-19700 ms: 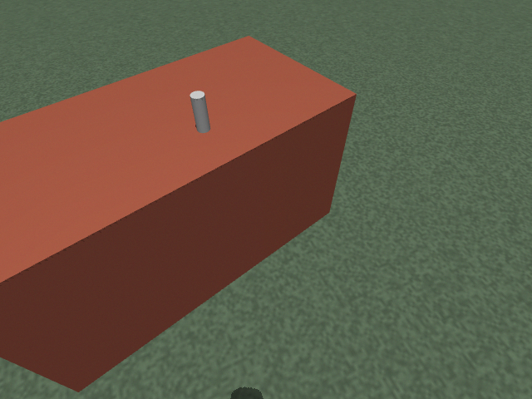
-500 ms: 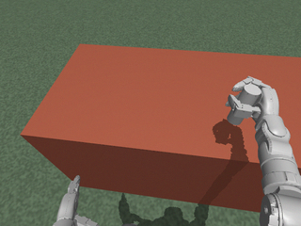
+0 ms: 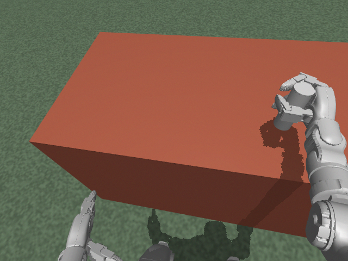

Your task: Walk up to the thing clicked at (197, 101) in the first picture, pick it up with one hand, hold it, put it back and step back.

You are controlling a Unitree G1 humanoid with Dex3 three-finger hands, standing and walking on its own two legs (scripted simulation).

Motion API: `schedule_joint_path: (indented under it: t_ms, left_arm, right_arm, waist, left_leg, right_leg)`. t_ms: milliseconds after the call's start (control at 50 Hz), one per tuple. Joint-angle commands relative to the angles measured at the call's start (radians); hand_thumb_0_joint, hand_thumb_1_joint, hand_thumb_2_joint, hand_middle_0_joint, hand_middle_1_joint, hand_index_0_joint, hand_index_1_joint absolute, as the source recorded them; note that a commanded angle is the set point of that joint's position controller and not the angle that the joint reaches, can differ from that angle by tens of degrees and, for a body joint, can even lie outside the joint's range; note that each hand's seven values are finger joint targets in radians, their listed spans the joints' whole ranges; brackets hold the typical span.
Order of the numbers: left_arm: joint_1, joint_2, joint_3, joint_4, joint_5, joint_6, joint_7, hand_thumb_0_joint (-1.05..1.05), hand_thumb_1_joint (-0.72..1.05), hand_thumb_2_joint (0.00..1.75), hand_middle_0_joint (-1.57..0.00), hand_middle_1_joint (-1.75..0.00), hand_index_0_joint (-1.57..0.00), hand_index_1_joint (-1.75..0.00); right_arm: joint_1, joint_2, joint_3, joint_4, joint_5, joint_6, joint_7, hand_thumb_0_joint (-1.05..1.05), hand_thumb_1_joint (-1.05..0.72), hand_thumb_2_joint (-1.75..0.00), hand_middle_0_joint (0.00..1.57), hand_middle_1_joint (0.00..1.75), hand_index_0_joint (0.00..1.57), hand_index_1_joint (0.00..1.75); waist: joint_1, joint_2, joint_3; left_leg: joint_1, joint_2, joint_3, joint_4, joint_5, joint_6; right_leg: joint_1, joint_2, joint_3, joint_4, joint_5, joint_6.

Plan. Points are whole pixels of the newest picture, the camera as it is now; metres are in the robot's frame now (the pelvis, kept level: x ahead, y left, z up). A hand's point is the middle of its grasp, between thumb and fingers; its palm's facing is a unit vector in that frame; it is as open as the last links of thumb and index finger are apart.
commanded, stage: crouch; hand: right
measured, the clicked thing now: (292, 108) +0.47 -0.18 +0.07
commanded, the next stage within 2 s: lower in 0.06 s
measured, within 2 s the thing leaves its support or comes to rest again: rests again in 1.06 s
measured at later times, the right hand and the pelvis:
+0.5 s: hand (279, 109) +0.49 -0.16 +0.04, palm faces +0.03 +1.00 +0.01, open 5.3 cm; pelvis -0.01 +0.00 -0.03, yaw +0 degrees
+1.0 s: hand (273, 114) +0.50 -0.16 +0.00, palm faces +0.05 +1.00 +0.01, open 5.3 cm; pelvis -0.01 +0.01 -0.05, yaw +0 degrees
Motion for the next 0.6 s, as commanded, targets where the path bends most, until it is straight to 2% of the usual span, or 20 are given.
schedule_joint_path:
  t_ms: [0, 20, 40, 60, 120, 180, 200, 220, 280, 300, 320, 340, 360, 380, 400, 420, 480, 540, 560, 580]
  left_arm:
    - [0.009, 0.149, 0.074, -0.226, -0.005, -0.046, 0.009, 0.00, -0.55, 0.05, -0.06, -0.05, -0.06, -0.05]
    - [0.002, 0.170, 0.094, -0.243, -0.006, -0.046, 0.013, 0.00, -0.55, 0.06, -0.06, -0.05, -0.06, -0.05]
    - [0.020, 0.166, 0.091, -0.228, -0.003, -0.043, 0.011, 0.00, -0.55, 0.06, -0.06, -0.05, -0.05, -0.05]
    - [0.030, 0.139, 0.065, -0.232, -0.003, -0.039, 0.006, 0.00, -0.55, 0.06, -0.06, -0.05, -0.06, -0.05]
    - [0.027, 0.124, 0.055, -0.245, -0.001, -0.039, 0.001, 0.00, -0.54, 0.05, -0.06, -0.05, -0.06, -0.05]
    - [0.025, 0.161, 0.088, -0.288, 0.006, -0.039, 0.001, 0.00, -0.55, 0.05, -0.05, -0.05, -0.05, -0.05]
    - [0.033, 0.158, 0.086, -0.282, 0.006, -0.038, 0.000, 0.00, -0.55, 0.05, -0.05, -0.05, -0.05, -0.05]
    - [0.050, 0.178, 0.107, -0.285, 0.003, -0.035, 0.003, 0.00, -0.55, 0.05, -0.05, -0.05, -0.05, -0.05]
    - [0.008, 0.145, 0.064, -0.350, 0.009, -0.038, -0.004, 0.00, -0.55, 0.06, -0.05, -0.05, -0.05, -0.05]
    - [0.038, 0.150, 0.074, -0.347, 0.010, -0.036, -0.003, 0.00, -0.55, 0.06, -0.05, -0.05, -0.05, -0.05]
    - [0.082, 0.116, 0.041, -0.302, 0.013, -0.031, -0.008, 0.00, -0.56, 0.06, -0.05, -0.05, -0.05, -0.05]
    - [0.084, 0.112, 0.038, -0.320, 0.013, -0.031, -0.012, 0.00, -0.55, 0.05, -0.05, -0.05, -0.05, -0.05]
    - [0.047, 0.141, 0.063, -0.374, 0.015, -0.035, -0.009, 0.00, -0.55, 0.05, -0.05, -0.05, -0.05, -0.05]
    - [0.052, 0.172, 0.087, -0.398, 0.019, -0.034, -0.005, 0.00, -0.55, 0.05, -0.05, -0.05, -0.05, -0.05]
    - [0.096, 0.187, 0.107, -0.369, 0.023, -0.028, -0.003, 0.00, -0.55, 0.05, -0.05, -0.05, -0.05, -0.05]
    - [0.107, 0.163, 0.086, -0.365, 0.025, -0.025, -0.009, 0.00, -0.54, 0.05, -0.05, -0.05, -0.05, -0.05]
    - [0.066, 0.188, 0.108, -0.475, 0.020, -0.031, -0.005, 0.00, -0.55, 0.06, -0.05, -0.05, -0.05, -0.05]
    - [0.128, 0.118, 0.049, -0.395, 0.022, -0.018, -0.016, 0.00, -0.55, 0.06, -0.05, -0.05, -0.05, -0.05]
    - [0.064, 0.143, 0.067, -0.464, 0.022, -0.025, -0.012, 0.00, -0.55, 0.06, -0.05, -0.05, -0.05, -0.05]
    - [0.081, 0.149, 0.073, -0.453, 0.028, -0.025, -0.012, 0.00, -0.55, 0.06, -0.05, -0.05, -0.05, -0.05]
  right_arm:
    - [-0.499, -0.228, -0.037, -0.237, 0.005, -0.077, -0.003, 0.00, -0.67, -1.28, 1.38, 1.38, 1.38, 1.38]
    - [-0.491, -0.219, -0.040, -0.228, 0.008, -0.076, -0.007, 0.00, -0.65, -1.27, 1.37, 1.37, 1.37, 1.37]
    - [-0.485, -0.223, -0.045, -0.212, 0.007, -0.076, -0.007, 0.00, -0.65, -1.27, 1.37, 1.38, 1.37, 1.38]
    - [-0.502, -0.228, -0.042, -0.223, 0.001, -0.076, -0.013, 0.00, -0.68, -1.27, 1.37, 1.37, 1.37, 1.37]
    - [-0.505, -0.214, -0.038, -0.200, -0.005, -0.082, -0.016, 0.00, -0.66, -1.28, 1.38, 1.38, 1.37, 1.38]
    - [-0.520, -0.225, -0.041, -0.198, -0.012, -0.084, -0.013, 0.00, -0.66, -1.30, 1.38, 1.40, 1.38, 1.40]
    - [-0.488, -0.211, -0.040, -0.145, -0.013, -0.079, -0.008, 0.00, -0.67, -1.30, 1.38, 1.40, 1.38, 1.40]
    - [-0.473, -0.214, -0.050, -0.129, -0.012, -0.074, -0.009, 0.00, -0.68, -1.29, 1.37, 1.39, 1.37, 1.39]
    - [-0.532, -0.220, -0.055, -0.144, -0.014, -0.098, -0.002, 0.00, -0.68, -1.31, 1.39, 1.41, 1.39, 1.41]
    - [-0.525, -0.228, -0.066, -0.125, -0.015, -0.101, -0.002, 0.00, -0.66, -1.31, 1.39, 1.41, 1.39, 1.41]
    - [-0.496, -0.218, -0.058, -0.096, -0.020, -0.102, 0.002, 0.00, -0.67, -1.32, 1.40, 1.42, 1.40, 1.42]
    - [-0.486, -0.211, -0.056, -0.099, -0.018, -0.110, 0.009, 0.00, -0.69, -1.31, 1.40, 1.42, 1.40, 1.42]
    - [-0.530, -0.251, -0.073, -0.152, -0.025, -0.119, 0.007, 0.00, -0.69, -1.31, 1.40, 1.41, 1.40, 1.41]
    - [-0.557, -0.309, -0.109, -0.175, -0.026, -0.130, -0.002, 0.00, -0.70, -1.32, 1.41, 1.43, 1.41, 1.43]
    - [-0.544, -0.304, -0.113, -0.155, -0.027, -0.131, -0.008, 0.00, -0.69, -1.32, 1.40, 1.42, 1.40, 1.42]
    - [-0.526, -0.273, -0.089, -0.146, -0.031, -0.129, -0.005, 0.00, -0.70, -1.32, 1.41, 1.42, 1.41, 1.42]
    - [-0.566, -0.308, -0.121, -0.193, -0.034, -0.143, -0.017, 0.00, -0.68, -1.32, 1.41, 1.43, 1.41, 1.43]
    - [-0.509, -0.251, -0.092, -0.122, -0.041, -0.137, -0.014, 0.00, -0.68, -1.32, 1.41, 1.42, 1.41, 1.42]
    - [-0.552, -0.277, -0.107, -0.170, -0.041, -0.147, -0.017, 0.00, -0.69, -1.31, 1.41, 1.42, 1.41, 1.42]
    - [-0.560, -0.306, -0.115, -0.184, -0.049, -0.153, -0.021, 0.00, -0.66, -1.32, 1.41, 1.43, 1.41, 1.43]
  waist:
    - [0.005, -0.064, -0.480]
    - [0.012, -0.053, -0.481]
    - [0.016, -0.074, -0.462]
    - [0.005, -0.089, -0.444]
    - [0.007, -0.099, -0.425]
    - [0.019, -0.107, -0.484]
    - [0.024, -0.089, -0.458]
    - [0.037, -0.053, -0.440]
    - [0.031, -0.084, -0.476]
    - [0.035, -0.072, -0.466]
    - [0.028, -0.083, -0.443]
    - [0.042, -0.101, -0.452]
    - [0.031, -0.121, -0.529]
    - [0.041, -0.106, -0.546]
    - [0.045, -0.109, -0.521]
    - [0.043, -0.125, -0.511]
    - [0.067, -0.085, -0.592]
    - [0.054, -0.133, -0.499]
    - [0.066, -0.147, -0.546]
    - [0.063, -0.178, -0.595]
  left_leg:
    - [0.184, -0.029, 0.042, -0.053, 0.326, 0.033]
    - [0.162, -0.035, 0.051, -0.046, 0.310, 0.035]
    - [0.130, -0.035, 0.052, -0.044, 0.294, 0.037]
    - [0.124, -0.034, 0.049, -0.044, 0.277, 0.040]
    - [0.077, -0.036, 0.051, -0.029, 0.221, 0.044]
    - [0.079, -0.036, 0.051, -0.008, 0.256, 0.044]
    - [0.072, -0.036, 0.052, -0.003, 0.264, 0.041]
    - [0.058, -0.039, 0.056, 0.001, 0.254, 0.041]
    - [0.045, -0.037, 0.057, 0.024, 0.245, 0.045]
    - [0.034, -0.038, 0.057, 0.030, 0.233, 0.045]
    - [0.029, -0.035, 0.049, 0.038, 0.229, 0.044]
    - [0.010, -0.036, 0.048, 0.047, 0.225, 0.045]
    - [0.018, -0.036, 0.044, 0.059, 0.233, 0.045]
    - [0.030, -0.038, 0.048, 0.063, 0.246, 0.045]
    - [0.012, -0.039, 0.049, 0.070, 0.243, 0.047]
    - [0.013, -0.037, 0.045, 0.078, 0.244, 0.046]
    - [0.061, -0.035, 0.042, 0.084, 0.278, 0.037]
    - [-0.011, -0.037, 0.042, 0.101, 0.253, 0.042]
    - [-0.033, -0.038, 0.046, 0.109, 0.253, 0.045]
    - [-0.019, -0.036, 0.041, 0.118, 0.278, 0.043]
  right_leg:
    - [0.235, 0.027, -0.002, -0.049, 0.314, -0.027]
    - [0.241, 0.023, 0.007, -0.054, 0.311, -0.024]
    - [0.242, 0.020, 0.007, -0.049, 0.313, -0.022]
    - [0.225, 0.022, 0.004, -0.050, 0.285, -0.022]
    - [0.199, 0.017, 0.009, -0.046, 0.230, -0.018]
    - [0.211, 0.016, 0.013, -0.017, 0.274, -0.018]
    - [0.189, 0.017, 0.012, -0.006, 0.277, -0.020]
    - [0.166, 0.015, 0.016, -0.005, 0.257, -0.024]
    - [0.149, 0.012, 0.020, 0.018, 0.264, -0.021]
    - [0.130, 0.015, 0.019, 0.025, 0.243, -0.022]
    - [0.090, 0.019, 0.012, 0.035, 0.224, -0.025]
    - [0.093, 0.017, 0.015, 0.043, 0.225, -0.024]
    - [0.120, 0.018, 0.016, 0.053, 0.240, -0.023]
    - [0.124, 0.018, 0.018, 0.064, 0.254, -0.023]
    - [0.111, 0.019, 0.016, 0.068, 0.248, -0.023]
    - [0.089, 0.022, 0.014, 0.076, 0.242, -0.024]
    - [0.077, 0.023, 0.011, 0.111, 0.240, -0.032]
    - [0.033, 0.023, 0.010, 0.118, 0.228, -0.028]
    - [0.069, 0.016, 0.019, 0.124, 0.253, -0.024]
    - [0.087, 0.016, 0.013, 0.141, 0.278, -0.026]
